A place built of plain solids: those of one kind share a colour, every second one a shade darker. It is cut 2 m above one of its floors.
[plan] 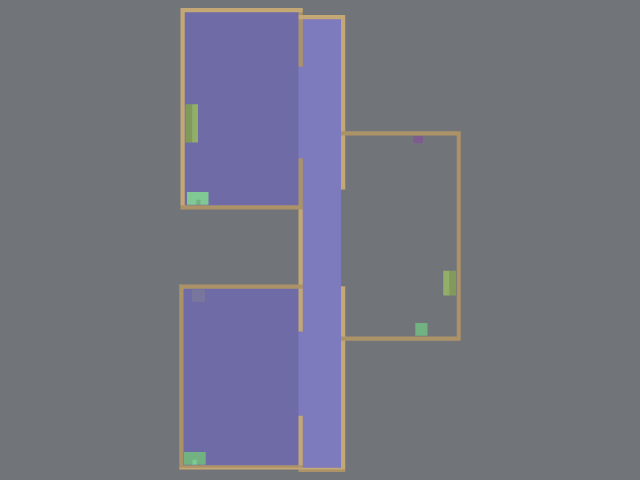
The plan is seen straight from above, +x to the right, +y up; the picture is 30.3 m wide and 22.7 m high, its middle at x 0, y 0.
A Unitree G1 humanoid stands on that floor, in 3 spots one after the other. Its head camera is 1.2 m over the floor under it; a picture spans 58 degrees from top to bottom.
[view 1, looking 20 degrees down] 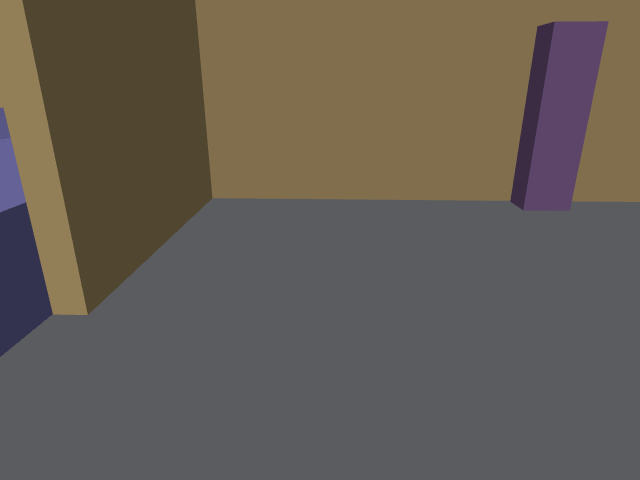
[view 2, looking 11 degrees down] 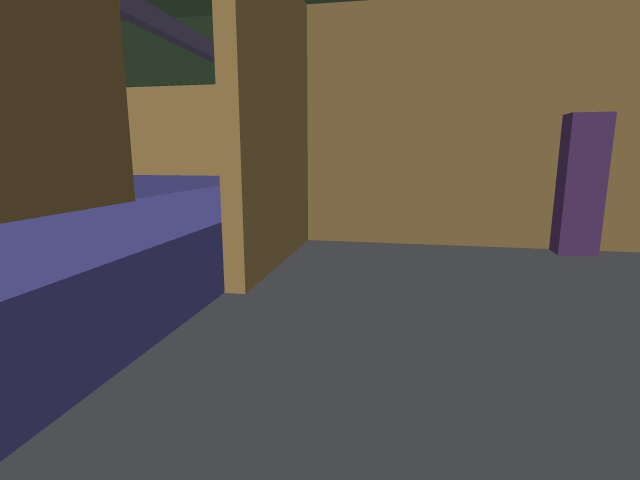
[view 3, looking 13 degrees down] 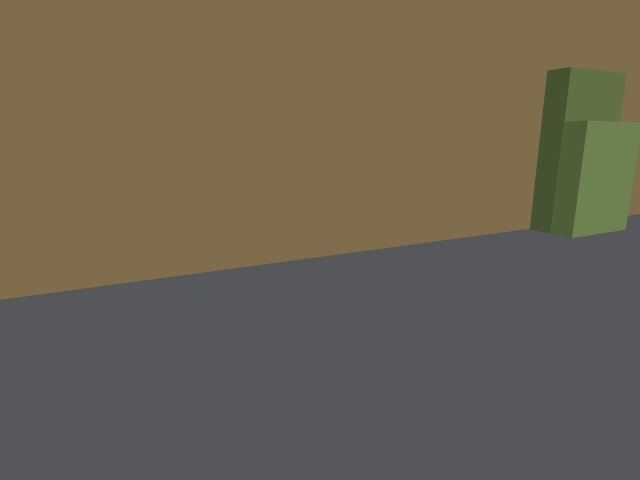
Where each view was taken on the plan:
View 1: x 2.54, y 0.34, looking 92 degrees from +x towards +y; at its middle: ground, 3.51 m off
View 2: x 2.54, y -1.08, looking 101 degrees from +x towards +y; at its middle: wall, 6.25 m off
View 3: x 2.54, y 3.77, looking -27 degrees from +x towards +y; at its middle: wall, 4.52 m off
